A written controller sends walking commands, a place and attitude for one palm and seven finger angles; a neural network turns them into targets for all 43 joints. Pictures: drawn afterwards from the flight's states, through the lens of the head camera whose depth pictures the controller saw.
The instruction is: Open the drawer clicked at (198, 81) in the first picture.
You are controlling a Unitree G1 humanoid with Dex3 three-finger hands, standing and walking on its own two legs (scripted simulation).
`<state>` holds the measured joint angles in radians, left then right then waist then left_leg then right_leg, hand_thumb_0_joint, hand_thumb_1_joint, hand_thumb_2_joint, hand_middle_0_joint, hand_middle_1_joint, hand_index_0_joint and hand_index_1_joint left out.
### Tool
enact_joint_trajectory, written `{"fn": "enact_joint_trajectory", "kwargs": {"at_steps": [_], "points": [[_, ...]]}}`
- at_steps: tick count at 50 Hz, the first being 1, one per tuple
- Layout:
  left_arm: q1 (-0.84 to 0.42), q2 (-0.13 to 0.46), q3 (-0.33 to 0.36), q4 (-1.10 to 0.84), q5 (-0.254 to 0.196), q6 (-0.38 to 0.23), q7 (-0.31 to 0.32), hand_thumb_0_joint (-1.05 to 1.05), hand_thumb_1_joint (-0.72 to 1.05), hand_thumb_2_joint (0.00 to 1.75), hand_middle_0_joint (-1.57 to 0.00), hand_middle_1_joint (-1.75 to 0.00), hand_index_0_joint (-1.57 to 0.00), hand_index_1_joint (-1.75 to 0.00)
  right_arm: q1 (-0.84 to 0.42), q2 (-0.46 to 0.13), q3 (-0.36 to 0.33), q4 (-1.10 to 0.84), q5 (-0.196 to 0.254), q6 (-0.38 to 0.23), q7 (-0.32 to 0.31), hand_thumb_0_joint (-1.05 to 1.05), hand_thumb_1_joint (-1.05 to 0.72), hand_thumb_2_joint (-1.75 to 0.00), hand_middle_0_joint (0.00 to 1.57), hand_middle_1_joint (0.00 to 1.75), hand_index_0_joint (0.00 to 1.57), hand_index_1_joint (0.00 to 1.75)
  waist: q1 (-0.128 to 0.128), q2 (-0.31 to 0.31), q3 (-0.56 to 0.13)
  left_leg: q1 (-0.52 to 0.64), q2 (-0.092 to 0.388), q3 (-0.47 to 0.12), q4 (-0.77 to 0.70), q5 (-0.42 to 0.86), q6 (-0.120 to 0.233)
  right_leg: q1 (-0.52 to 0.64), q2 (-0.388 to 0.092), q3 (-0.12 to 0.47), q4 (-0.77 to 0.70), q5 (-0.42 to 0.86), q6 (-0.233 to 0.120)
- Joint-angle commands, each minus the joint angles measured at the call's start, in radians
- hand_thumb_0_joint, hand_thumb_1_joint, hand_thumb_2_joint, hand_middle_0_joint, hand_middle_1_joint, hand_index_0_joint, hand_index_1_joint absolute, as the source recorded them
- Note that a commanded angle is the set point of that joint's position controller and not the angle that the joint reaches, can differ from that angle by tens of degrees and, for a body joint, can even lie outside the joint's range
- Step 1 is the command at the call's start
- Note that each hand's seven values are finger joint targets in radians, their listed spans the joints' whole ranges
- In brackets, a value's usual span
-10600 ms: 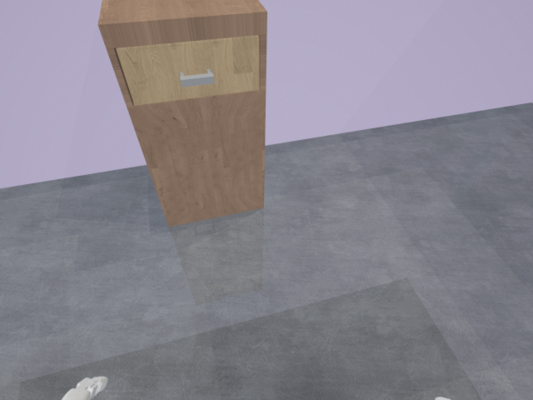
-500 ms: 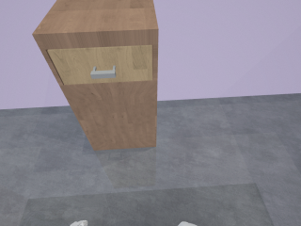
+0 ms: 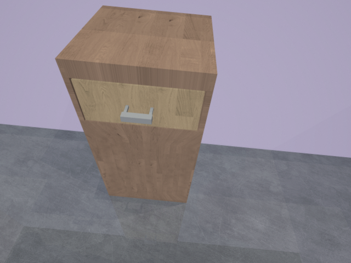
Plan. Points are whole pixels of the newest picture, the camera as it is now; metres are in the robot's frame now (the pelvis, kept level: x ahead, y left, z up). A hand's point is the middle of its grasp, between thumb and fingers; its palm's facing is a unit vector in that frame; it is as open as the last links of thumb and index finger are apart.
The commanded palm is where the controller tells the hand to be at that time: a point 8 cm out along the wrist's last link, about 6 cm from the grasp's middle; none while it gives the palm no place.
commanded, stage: come to a stop and stand still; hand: left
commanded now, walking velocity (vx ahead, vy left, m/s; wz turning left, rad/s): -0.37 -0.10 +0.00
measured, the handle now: (137, 113) +0.55 +0.18 -0.02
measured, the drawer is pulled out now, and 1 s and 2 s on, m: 0.00 0.00 0.00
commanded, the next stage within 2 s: look again from close up in 1.88 s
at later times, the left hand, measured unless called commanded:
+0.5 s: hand out of the picture +0.07 +0.13 -0.14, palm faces +0.04 -0.95 -0.31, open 7.4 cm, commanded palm none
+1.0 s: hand out of the picture -0.03 +0.16 -0.16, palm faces +0.10 -0.97 -0.21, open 7.4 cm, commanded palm none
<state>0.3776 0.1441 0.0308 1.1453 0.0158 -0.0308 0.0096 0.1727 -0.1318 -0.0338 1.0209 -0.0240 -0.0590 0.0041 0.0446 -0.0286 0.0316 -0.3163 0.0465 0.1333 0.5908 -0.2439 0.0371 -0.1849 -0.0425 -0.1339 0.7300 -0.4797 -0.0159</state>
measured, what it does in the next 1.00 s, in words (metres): steps on the spot: right foot, then left foot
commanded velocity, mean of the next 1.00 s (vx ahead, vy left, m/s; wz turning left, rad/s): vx -0.02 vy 0.03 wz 0.00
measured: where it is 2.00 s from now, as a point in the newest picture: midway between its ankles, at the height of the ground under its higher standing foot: outside the picture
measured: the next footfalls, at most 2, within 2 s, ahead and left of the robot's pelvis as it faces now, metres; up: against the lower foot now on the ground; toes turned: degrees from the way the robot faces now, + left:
right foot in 0.36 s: +0.09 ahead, -0.16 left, +0.00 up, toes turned -6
left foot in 0.92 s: +0.05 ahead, +0.08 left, +0.00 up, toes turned +1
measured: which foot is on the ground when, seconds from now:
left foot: down 0.00-0.36, up 0.38-0.90, down 0.92-1.00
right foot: up 0.00-0.34, down 0.36-0.92, up 0.94-1.00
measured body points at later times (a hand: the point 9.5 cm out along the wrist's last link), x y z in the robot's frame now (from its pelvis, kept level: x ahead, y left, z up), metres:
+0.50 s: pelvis +0.01 -0.07 +0.01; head +0.04 -0.12 +0.45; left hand +0.07 +0.18 -0.12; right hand +0.06 -0.31 -0.17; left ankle -0.01 +0.07 -0.66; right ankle +0.05 -0.16 -0.73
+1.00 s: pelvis -0.02 -0.03 +0.01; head -0.02 -0.02 +0.46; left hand -0.04 +0.21 -0.15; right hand -0.02 -0.26 -0.14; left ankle -0.08 +0.08 -0.73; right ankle +0.03 -0.15 -0.71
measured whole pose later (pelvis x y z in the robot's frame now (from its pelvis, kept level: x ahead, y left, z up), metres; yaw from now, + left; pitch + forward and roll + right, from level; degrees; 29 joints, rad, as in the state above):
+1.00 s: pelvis -0.02 -0.03 +0.01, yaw +2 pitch +0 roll +0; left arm 0.30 0.20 0.06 1.11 0.02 0.05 0.01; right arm 0.33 -0.15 -0.02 1.07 -0.02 0.01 -0.02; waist 0.01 -0.03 -0.03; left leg -0.10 0.01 0.02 0.37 -0.28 0.00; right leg -0.39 -0.04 -0.05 0.66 -0.31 0.01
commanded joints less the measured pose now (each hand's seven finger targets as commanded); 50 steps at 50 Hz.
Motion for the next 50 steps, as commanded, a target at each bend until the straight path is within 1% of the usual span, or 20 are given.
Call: {"fn": "enact_joint_trajectory", "kwargs": {"at_steps": [1,5,10,14,16,17,18,19,20,22,26,34,39,41,43,44,45,46,47,50], "points": [[-0.026,0.041,0.003,-0.058,-0.005,-0.002,0.015,0.00,0.90,0.90,-0.20,-0.30,-0.20,-0.30,0.138,-0.128,-0.003,0.026,0.003,0.012,-0.047,0.00,-0.90,-0.90,0.20,0.30,0.20,0.30,-0.053,0.169,0.004,0.178,0.322,-0.306,-0.282,0.671,0.147,-0.242,-0.069,0.120,0.230,-0.049,0.024],[0.020,0.042,0.002,-0.039,-0.008,0.036,0.024,0.00,0.90,0.90,-0.20,-0.30,-0.20,-0.30,0.058,-0.153,-0.014,0.014,0.013,0.028,-0.061,0.00,-0.90,-0.90,0.20,0.30,0.20,0.30,-0.033,0.093,-0.041,0.209,0.283,-0.183,-0.242,0.845,0.125,-0.147,-0.054,0.097,0.062,0.054,0.051],[-0.035,0.081,0.029,-0.107,0.005,0.071,0.023,0.00,0.90,0.90,-0.20,-0.30,-0.20,-0.30,0.044,-0.200,-0.048,-0.006,0.005,0.062,-0.060,0.00,-0.90,-0.90,0.20,0.30,0.20,0.30,-0.048,0.174,-0.054,0.197,0.299,-0.176,-0.218,0.790,0.142,-0.188,-0.025,0.090,0.144,0.039,0.042],[-0.040,0.076,0.036,-0.136,0.001,0.068,0.021,0.00,0.90,0.90,-0.20,-0.30,-0.20,-0.30,-0.020,-0.209,-0.061,-0.029,-0.004,0.079,-0.049,0.00,-0.90,-0.90,0.20,0.30,0.20,0.30,-0.020,0.222,-0.042,0.146,0.264,-0.147,-0.180,0.606,0.106,-0.127,-0.020,0.078,0.010,0.123,0.033],[-0.012,0.093,0.038,-0.130,0.004,0.052,0.019,0.00,0.90,0.90,-0.20,-0.30,-0.20,-0.30,-0.020,-0.198,-0.061,-0.030,0.002,0.085,-0.039,0.00,-0.90,-0.90,0.20,0.30,0.20,0.30,-0.002,0.165,-0.052,0.094,0.202,-0.117,-0.104,0.402,0.048,-0.023,-0.019,0.058,-0.193,0.319,0.039],[-0.015,0.137,0.040,-0.136,0.011,0.040,0.022,0.00,0.90,0.90,-0.20,-0.30,-0.20,-0.30,0.010,-0.158,-0.059,-0.030,0.009,0.086,-0.033,0.00,-0.90,-0.90,0.20,0.30,0.20,0.30,-0.005,0.037,-0.068,0.072,0.122,-0.076,-0.006,0.210,-0.009,0.018,-0.083,0.135,-0.317,0.495,0.031],[-0.047,0.227,0.052,-0.150,0.020,0.028,0.028,0.00,0.90,0.90,-0.20,-0.30,-0.20,-0.30,0.047,-0.088,-0.046,-0.045,0.016,0.088,-0.025,0.00,-0.90,-0.90,0.20,0.30,0.20,0.30,-0.026,-0.217,-0.063,-0.064,-0.012,-0.009,0.143,-0.175,-0.063,0.054,-0.286,0.377,-0.370,0.736,-0.046],[-0.033,0.260,0.052,-0.165,0.011,0.029,0.025,0.00,0.90,0.90,-0.20,-0.30,-0.20,-0.30,0.025,-0.108,-0.050,-0.056,0.018,0.105,-0.028,0.00,-0.90,-0.90,0.20,0.30,0.20,0.30,0.009,-0.207,-0.069,-0.038,-0.032,-0.104,0.291,-0.378,-0.059,-0.033,-0.391,0.418,-0.409,0.814,-0.148],[-0.068,0.245,0.049,-0.177,0.010,0.034,0.027,0.00,0.90,0.90,-0.20,-0.30,-0.20,-0.30,0.031,-0.112,-0.053,-0.051,0.014,0.120,-0.025,0.00,-0.90,-0.90,0.20,0.30,0.20,0.30,-0.013,-0.095,-0.040,-0.024,-0.028,-0.153,0.386,-0.347,-0.055,-0.105,-0.383,0.366,-0.433,0.691,-0.172],[-0.154,0.237,0.059,-0.192,0.010,0.038,0.033,0.00,0.90,0.90,-0.20,-0.30,-0.20,-0.30,0.032,-0.129,-0.056,-0.035,0.007,0.131,-0.021,0.00,-0.90,-0.90,0.20,0.30,0.20,0.30,-0.026,-0.169,0.006,-0.112,-0.025,-0.191,0.531,-0.263,-0.054,-0.118,-0.337,0.390,-0.455,0.479,-0.160],[-0.165,0.215,0.061,-0.213,0.006,0.032,0.036,0.00,0.90,0.90,-0.20,-0.30,-0.20,-0.30,0.064,-0.155,-0.059,-0.021,0.002,0.123,-0.003,0.00,-0.90,-0.90,0.20,0.30,0.20,0.30,-0.017,-0.118,-0.026,-0.169,-0.016,-0.189,0.554,-0.101,-0.077,-0.019,-0.285,0.302,-0.457,0.344,-0.113],[-0.094,0.220,0.065,-0.196,0.016,0.030,0.027,0.00,0.90,0.90,-0.20,-0.30,-0.20,-0.30,0.071,-0.143,-0.044,-0.028,-0.001,0.115,0.006,0.00,-0.90,-0.90,0.20,0.30,0.20,0.30,0.014,-0.153,-0.038,-0.110,-0.013,-0.140,0.289,-0.138,-0.085,0.035,-0.269,0.334,-0.550,0.066,-0.096],[-0.104,0.235,0.071,-0.173,0.022,0.032,0.018,0.00,0.90,0.90,-0.20,-0.30,-0.20,-0.30,0.122,-0.115,-0.029,-0.015,0.007,0.096,0.002,0.00,-0.90,-0.90,0.20,0.30,0.20,0.30,0.003,-0.165,-0.051,0.016,-0.033,-0.085,0.075,-0.199,-0.063,0.001,-0.250,0.319,-0.589,0.027,-0.106],[-0.126,0.227,0.068,-0.160,0.018,0.037,0.019,0.00,0.90,0.90,-0.20,-0.30,-0.20,-0.30,0.200,-0.099,-0.022,0.011,0.009,0.085,-0.004,0.00,-0.90,-0.90,0.20,0.30,0.20,0.30,-0.029,-0.171,-0.063,0.121,-0.050,-0.061,-0.062,-0.154,-0.051,-0.037,-0.215,0.280,-0.577,0.034,-0.085],[-0.158,0.195,0.055,-0.144,0.006,0.045,0.017,0.00,0.90,0.90,-0.20,-0.30,-0.20,-0.30,0.310,-0.085,-0.011,0.061,0.010,0.070,-0.016,0.00,-0.90,-0.90,0.20,0.30,0.20,0.30,-0.079,-0.109,-0.072,0.301,-0.053,-0.054,-0.252,-0.031,-0.041,-0.148,-0.146,0.210,-0.506,-0.014,-0.021],[-0.143,0.147,0.040,-0.138,-0.005,0.047,0.014,0.00,0.90,0.90,-0.20,-0.30,-0.20,-0.30,0.317,-0.116,-0.012,0.062,0.005,0.059,-0.024,0.00,-0.90,-0.90,0.20,0.30,0.20,0.30,-0.078,0.023,-0.050,0.305,0.021,-0.152,-0.343,-0.089,-0.025,-0.211,-0.090,0.163,-0.388,-0.007,0.005],[-0.117,0.087,0.025,-0.136,-0.012,0.049,0.008,0.00,0.90,0.90,-0.20,-0.30,-0.20,-0.30,0.283,-0.175,-0.025,0.047,-0.004,0.052,-0.028,0.00,-0.90,-0.90,0.20,0.30,0.20,0.30,-0.068,0.235,0.002,0.215,0.197,-0.393,-0.464,-0.317,0.019,-0.285,-0.011,0.085,-0.198,0.050,0.030],[-0.128,0.067,0.021,-0.141,-0.007,0.054,0.008,0.00,0.90,0.90,-0.20,-0.30,-0.20,-0.30,0.201,-0.218,-0.027,0.009,-0.003,0.059,-0.036,0.00,-0.90,-0.90,0.20,0.30,0.20,0.30,-0.055,0.282,0.114,0.031,0.298,-0.498,-0.567,-0.486,0.068,-0.293,0.007,0.069,-0.090,0.051,0.030],[-0.121,0.069,0.025,-0.137,0.000,0.049,0.001,0.00,0.90,0.90,-0.20,-0.30,-0.20,-0.30,0.144,-0.218,-0.017,-0.011,-0.008,0.058,-0.042,0.00,-0.90,-0.90,0.20,0.30,0.20,0.30,-0.032,0.214,0.143,-0.074,0.303,-0.495,-0.577,-0.479,0.095,-0.243,-0.002,0.105,-0.003,0.094,0.025],[-0.079,0.087,0.030,-0.081,0.012,0.052,-0.012,0.00,0.90,0.90,-0.20,-0.30,-0.20,-0.30,0.115,-0.151,0.003,0.017,0.001,0.039,-0.050,0.00,-0.90,-0.90,0.20,0.30,0.20,0.30,-0.015,0.206,0.131,0.015,0.190,-0.334,-0.516,-0.242,0.047,-0.267,0.003,0.132,0.118,0.169,0.035]]}}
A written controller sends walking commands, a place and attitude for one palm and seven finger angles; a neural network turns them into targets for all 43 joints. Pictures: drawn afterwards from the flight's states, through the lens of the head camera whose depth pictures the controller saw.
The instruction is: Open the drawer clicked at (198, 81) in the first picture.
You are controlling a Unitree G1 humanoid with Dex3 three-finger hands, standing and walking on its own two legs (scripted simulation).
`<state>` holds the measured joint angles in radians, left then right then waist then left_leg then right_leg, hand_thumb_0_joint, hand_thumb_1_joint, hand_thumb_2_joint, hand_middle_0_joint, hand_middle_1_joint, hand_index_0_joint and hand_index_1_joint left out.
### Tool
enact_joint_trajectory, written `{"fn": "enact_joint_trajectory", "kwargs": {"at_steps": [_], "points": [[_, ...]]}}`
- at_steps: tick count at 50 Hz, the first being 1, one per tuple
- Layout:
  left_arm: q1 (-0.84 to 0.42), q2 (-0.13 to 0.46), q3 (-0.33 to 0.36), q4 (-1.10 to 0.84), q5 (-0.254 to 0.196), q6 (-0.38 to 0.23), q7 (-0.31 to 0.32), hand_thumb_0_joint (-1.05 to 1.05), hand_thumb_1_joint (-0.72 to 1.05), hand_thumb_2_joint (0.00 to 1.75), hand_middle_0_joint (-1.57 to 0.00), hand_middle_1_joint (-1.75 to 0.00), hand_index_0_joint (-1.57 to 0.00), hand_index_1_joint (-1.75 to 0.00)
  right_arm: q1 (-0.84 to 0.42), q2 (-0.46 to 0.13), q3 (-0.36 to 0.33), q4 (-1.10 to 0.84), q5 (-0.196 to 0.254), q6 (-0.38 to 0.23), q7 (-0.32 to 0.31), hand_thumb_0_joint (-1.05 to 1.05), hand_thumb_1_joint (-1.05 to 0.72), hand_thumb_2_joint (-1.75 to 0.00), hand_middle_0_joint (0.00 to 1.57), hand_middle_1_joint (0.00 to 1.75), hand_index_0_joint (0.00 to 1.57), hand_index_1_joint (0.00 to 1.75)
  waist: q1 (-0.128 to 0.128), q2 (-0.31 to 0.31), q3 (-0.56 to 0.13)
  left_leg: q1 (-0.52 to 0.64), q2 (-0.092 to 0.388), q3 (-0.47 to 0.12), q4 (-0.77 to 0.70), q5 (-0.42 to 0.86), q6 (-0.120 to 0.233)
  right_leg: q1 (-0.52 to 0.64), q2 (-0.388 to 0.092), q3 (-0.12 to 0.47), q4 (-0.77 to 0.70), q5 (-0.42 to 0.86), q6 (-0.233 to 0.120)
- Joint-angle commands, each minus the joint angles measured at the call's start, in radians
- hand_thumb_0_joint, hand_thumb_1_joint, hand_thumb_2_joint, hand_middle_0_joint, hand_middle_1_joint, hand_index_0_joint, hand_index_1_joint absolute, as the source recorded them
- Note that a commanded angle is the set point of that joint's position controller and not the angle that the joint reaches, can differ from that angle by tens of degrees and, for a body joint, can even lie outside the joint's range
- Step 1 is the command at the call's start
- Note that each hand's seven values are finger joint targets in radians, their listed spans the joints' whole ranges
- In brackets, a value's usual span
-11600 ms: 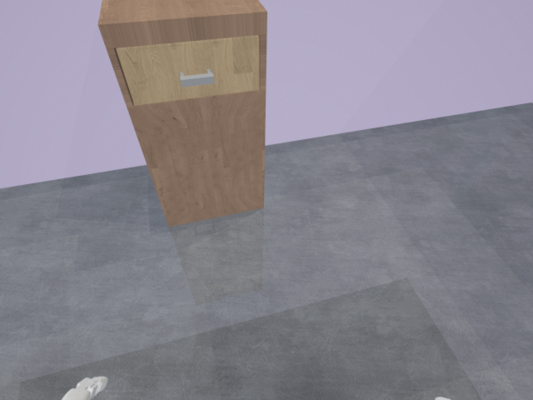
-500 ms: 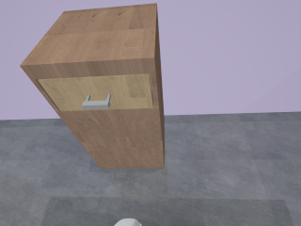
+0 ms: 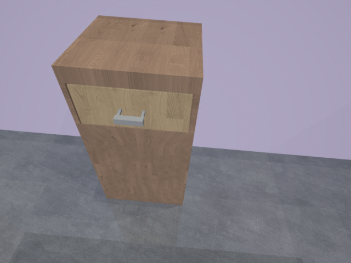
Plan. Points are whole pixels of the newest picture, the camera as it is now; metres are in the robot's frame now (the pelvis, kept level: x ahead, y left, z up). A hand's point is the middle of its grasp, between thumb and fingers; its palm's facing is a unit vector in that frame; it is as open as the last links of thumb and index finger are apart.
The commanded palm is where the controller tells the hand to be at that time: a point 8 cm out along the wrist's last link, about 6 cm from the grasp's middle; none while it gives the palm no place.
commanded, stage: come to a stop and stand still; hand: left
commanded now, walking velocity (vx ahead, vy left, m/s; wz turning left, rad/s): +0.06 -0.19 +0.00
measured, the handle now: (130, 116) +0.58 +0.20 -0.03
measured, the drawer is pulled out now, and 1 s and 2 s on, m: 0.00 0.00 0.00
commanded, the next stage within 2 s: look again from close up in 0.88 s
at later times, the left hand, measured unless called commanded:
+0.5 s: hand out of the picture +0.08 +0.15 -0.18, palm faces +0.06 -0.97 -0.22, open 7.2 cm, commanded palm none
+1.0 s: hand out of the picture +0.04 +0.14 -0.18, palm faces +0.04 -0.98 -0.20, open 7.4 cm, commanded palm none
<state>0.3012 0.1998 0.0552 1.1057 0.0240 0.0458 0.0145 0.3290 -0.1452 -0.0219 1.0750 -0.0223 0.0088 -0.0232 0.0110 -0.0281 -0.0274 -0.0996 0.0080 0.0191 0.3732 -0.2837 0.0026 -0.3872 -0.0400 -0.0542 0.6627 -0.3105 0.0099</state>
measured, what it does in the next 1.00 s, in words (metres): steps on the spot: right foot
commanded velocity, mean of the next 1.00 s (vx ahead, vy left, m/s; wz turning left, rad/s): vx -0.01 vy -0.02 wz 0.00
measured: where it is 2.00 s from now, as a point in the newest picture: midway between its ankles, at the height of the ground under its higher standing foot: outside the picture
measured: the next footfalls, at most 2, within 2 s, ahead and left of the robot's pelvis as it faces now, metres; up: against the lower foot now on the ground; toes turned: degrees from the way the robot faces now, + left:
right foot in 0.24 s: +0.06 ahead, -0.12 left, +0.00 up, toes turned -3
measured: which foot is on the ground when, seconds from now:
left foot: down 0.00-1.00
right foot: up 0.00-0.22, down 0.24-1.00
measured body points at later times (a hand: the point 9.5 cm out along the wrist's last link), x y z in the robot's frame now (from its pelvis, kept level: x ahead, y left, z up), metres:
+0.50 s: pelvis +0.05 -0.03 -0.01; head +0.07 -0.04 +0.44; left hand +0.08 +0.20 -0.16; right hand +0.04 -0.25 -0.17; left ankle -0.01 +0.10 -0.74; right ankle +0.02 -0.12 -0.74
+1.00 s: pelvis +0.05 -0.03 +0.00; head +0.07 -0.03 +0.45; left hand +0.04 +0.19 -0.16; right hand +0.05 -0.24 -0.17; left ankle -0.01 +0.10 -0.74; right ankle +0.02 -0.12 -0.74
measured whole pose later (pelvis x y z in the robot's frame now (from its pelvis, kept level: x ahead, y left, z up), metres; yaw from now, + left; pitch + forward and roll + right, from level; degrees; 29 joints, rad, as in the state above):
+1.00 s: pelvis +0.05 -0.03 +0.00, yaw +0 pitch -1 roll +0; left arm 0.28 0.13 0.00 1.16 0.01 -0.02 0.05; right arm 0.26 -0.14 0.00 1.16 -0.01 -0.01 -0.04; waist 0.01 0.02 0.04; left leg -0.08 0.05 0.08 0.40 -0.30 -0.03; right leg -0.13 0.01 -0.10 0.41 -0.27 -0.03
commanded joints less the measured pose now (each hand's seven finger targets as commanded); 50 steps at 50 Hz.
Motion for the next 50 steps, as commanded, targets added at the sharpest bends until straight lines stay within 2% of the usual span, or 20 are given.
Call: {"fn": "enact_joint_trajectory", "kwargs": {"at_steps": [1,6,8,10,11,12,13,14,15,16,19,22,24,26,29,34,40,48,49,50], "points": [[0.001,0.025,0.004,-0.035,0.002,-0.029,-0.019,0.00,0.90,0.90,-0.20,-0.30,-0.20,-0.30,-0.020,-0.133,-0.007,-0.027,0.000,-0.033,-0.026,0.00,-0.90,-0.90,0.20,0.30,0.20,0.30,0.013,0.184,0.189,-0.133,0.216,-0.188,-0.273,-0.106,0.084,-0.104,0.001,0.052,0.198,0.011,0.017],[-0.067,0.017,-0.005,-0.053,-0.010,-0.035,-0.014,0.00,0.90,0.90,-0.20,-0.30,-0.20,-0.30,0.100,-0.122,-0.012,0.029,-0.004,-0.037,-0.045,0.00,-0.90,-0.90,0.20,0.30,0.20,0.30,-0.040,0.160,0.132,0.080,0.270,-0.144,-0.102,0.601,0.134,-0.121,-0.018,0.036,0.097,-0.064,0.032],[-0.072,0.011,-0.008,-0.056,-0.017,-0.039,-0.010,0.00,0.90,0.90,-0.20,-0.30,-0.20,-0.30,0.098,-0.135,-0.019,0.042,-0.005,-0.031,-0.046,0.00,-0.90,-0.90,0.20,0.30,0.20,0.30,-0.046,0.185,0.099,0.109,0.265,-0.127,-0.025,0.760,0.134,-0.040,-0.008,0.009,-0.045,-0.088,0.019],[-0.017,0.014,-0.005,-0.034,-0.019,-0.051,-0.008,0.00,0.90,0.90,-0.20,-0.30,-0.20,-0.30,0.091,-0.137,-0.027,0.050,0.003,-0.029,-0.042,0.00,-0.90,-0.90,0.20,0.30,0.20,0.30,-0.023,0.150,0.057,0.081,0.217,-0.103,0.049,0.726,0.090,0.097,0.009,-0.013,-0.225,0.083,0.009],[0.038,0.023,-0.004,-0.013,-0.017,-0.059,-0.005,0.00,0.90,0.90,-0.20,-0.30,-0.20,-0.30,0.098,-0.124,-0.027,0.048,0.009,-0.032,-0.040,0.00,-0.90,-0.90,0.20,0.30,0.20,0.30,-0.006,0.109,0.012,0.020,0.181,-0.073,0.101,0.641,0.057,0.229,-0.012,0.005,-0.293,0.282,0.001],[0.085,0.060,0.002,0.007,-0.015,-0.067,0.005,0.00,0.90,0.90,-0.20,-0.30,-0.20,-0.30,0.102,-0.086,-0.024,0.040,0.018,-0.036,-0.036,0.00,-0.90,-0.90,0.20,0.30,0.20,0.30,0.000,0.017,-0.048,-0.114,0.131,-0.026,0.146,0.430,0.016,0.405,-0.099,0.098,-0.245,0.550,-0.028],[0.100,0.088,0.002,0.021,-0.016,-0.070,0.014,0.00,0.90,0.90,-0.20,-0.30,-0.20,-0.30,0.084,-0.046,-0.013,0.033,0.024,-0.035,-0.031,0.00,-0.90,-0.90,0.20,0.30,0.20,0.30,0.003,-0.073,-0.059,-0.197,0.073,0.013,0.141,0.136,-0.012,0.467,-0.196,0.164,-0.217,0.748,-0.074],[0.092,0.097,-0.003,0.028,-0.020,-0.070,0.017,0.00,0.90,0.90,-0.20,-0.30,-0.20,-0.30,0.071,-0.029,-0.013,0.036,0.025,-0.028,-0.028,0.00,-0.90,-0.90,0.20,0.30,0.20,0.30,0.002,-0.096,-0.035,-0.201,0.052,0.023,0.155,-0.060,-0.020,0.442,-0.245,0.175,-0.237,0.778,-0.116],[0.081,0.082,-0.003,0.028,-0.018,-0.072,0.022,0.00,0.90,0.90,-0.20,-0.30,-0.20,-0.30,0.067,-0.021,-0.014,0.035,0.019,-0.013,-0.032,0.00,-0.90,-0.90,0.20,0.30,0.20,0.30,-0.001,-0.207,-0.044,-0.172,0.056,0.024,0.210,-0.157,-0.022,0.399,-0.226,0.188,-0.281,0.733,-0.134],[0.055,0.066,-0.008,0.022,-0.016,-0.070,0.024,0.00,0.90,0.90,-0.20,-0.30,-0.20,-0.30,0.055,-0.029,-0.015,0.040,0.017,-0.008,-0.031,0.00,-0.90,-0.90,0.20,0.30,0.20,0.30,0.001,-0.182,-0.009,-0.184,0.062,0.009,0.254,-0.191,-0.021,0.366,-0.223,0.184,-0.302,0.718,-0.144],[0.001,0.048,-0.014,0.010,-0.014,-0.066,0.026,0.00,0.90,0.90,-0.20,-0.30,-0.20,-0.30,0.044,-0.011,-0.009,0.053,0.017,-0.004,-0.028,0.00,-0.90,-0.90,0.20,0.30,0.20,0.30,-0.016,-0.104,0.045,-0.176,0.076,0.000,0.225,-0.149,-0.017,0.315,-0.203,0.146,-0.296,0.682,-0.154],[-0.044,0.034,-0.021,-0.002,-0.025,-0.061,0.026,0.00,0.90,0.90,-0.20,-0.30,-0.20,-0.30,0.083,-0.021,-0.005,0.085,0.013,-0.011,-0.026,0.00,-0.90,-0.90,0.20,0.30,0.20,0.30,-0.039,-0.009,0.043,-0.029,0.097,-0.014,0.035,0.158,-0.011,0.216,-0.130,0.091,-0.269,0.454,-0.099],[-0.038,0.016,-0.026,-0.006,-0.025,-0.060,0.023,0.00,0.90,0.90,-0.20,-0.30,-0.20,-0.30,0.047,-0.051,-0.004,0.081,0.008,-0.019,-0.026,0.00,-0.90,-0.90,0.20,0.30,0.20,0.30,-0.017,0.049,0.052,-0.014,0.139,-0.028,0.017,0.287,0.001,0.200,-0.071,0.053,-0.278,0.352,-0.054],[-0.041,0.025,-0.024,0.003,-0.021,-0.056,0.022,0.00,0.90,0.90,-0.20,-0.30,-0.20,-0.30,0.011,-0.054,-0.001,0.077,0.011,-0.021,-0.026,0.00,-0.90,-0.90,0.20,0.30,0.20,0.30,-0.012,0.097,0.091,-0.033,0.137,-0.019,0.011,0.291,0.000,0.209,-0.069,0.056,-0.293,0.336,-0.044],[-0.002,0.037,-0.028,0.019,-0.023,-0.065,0.024,0.00,0.90,0.90,-0.20,-0.30,-0.20,-0.30,0.012,-0.057,0.003,0.075,0.010,-0.023,-0.032,0.00,-0.90,-0.90,0.20,0.30,0.20,0.30,-0.012,0.084,0.055,0.004,0.133,-0.003,0.023,0.381,-0.005,0.260,-0.081,0.062,-0.282,0.486,-0.049],[0.010,0.041,-0.034,0.021,-0.021,-0.066,0.027,0.00,0.90,0.90,-0.20,-0.30,-0.20,-0.30,0.001,-0.077,0.005,0.069,0.011,-0.023,-0.034,0.00,-0.90,-0.90,0.20,0.30,0.20,0.30,-0.013,0.041,0.042,0.034,0.133,0.001,0.009,0.383,-0.006,0.274,-0.084,0.059,-0.287,0.522,-0.047],[0.021,0.040,-0.037,0.021,-0.021,-0.067,0.029,0.00,0.90,0.90,-0.20,-0.30,-0.20,-0.30,0.001,-0.085,0.008,0.068,0.012,-0.024,-0.033,0.00,-0.90,-0.90,0.20,0.30,0.20,0.30,-0.014,0.033,0.040,0.049,0.131,0.002,-0.012,0.375,-0.001,0.278,-0.081,0.061,-0.296,0.486,-0.047],[0.040,0.029,-0.042,0.029,-0.021,-0.065,0.029,0.00,0.90,0.90,-0.20,-0.30,-0.20,-0.30,0.010,-0.074,0.015,0.078,0.013,-0.025,-0.030,0.00,-0.90,-0.90,0.20,0.30,0.20,0.30,-0.008,0.025,0.107,0.010,0.123,-0.002,-0.048,0.265,0.004,0.253,-0.078,0.069,-0.327,0.376,-0.044],[0.128,0.068,-0.037,0.055,-0.001,-0.103,0.070,0.00,0.90,0.90,-0.20,-0.30,-0.20,-0.30,-0.101,-0.121,0.004,0.001,0.022,-0.040,-0.011,0.00,-0.90,-0.90,0.20,0.30,0.20,0.30,0.038,-0.038,0.125,-0.136,0.108,0.072,0.238,0.295,-0.020,0.248,-0.139,0.140,-0.269,0.942,0.013],[0.143,0.115,-0.033,0.036,-0.005,-0.111,0.061,0.00,0.90,0.90,-0.20,-0.30,-0.20,-0.30,-0.094,-0.089,0.012,-0.055,0.024,-0.025,-0.001,0.00,-0.90,-0.90,0.20,0.30,0.20,0.30,-0.002,-0.056,0.092,-0.185,0.058,0.073,0.254,0.033,-0.006,0.348,-0.182,0.133,-0.243,1.194,-0.024]]}}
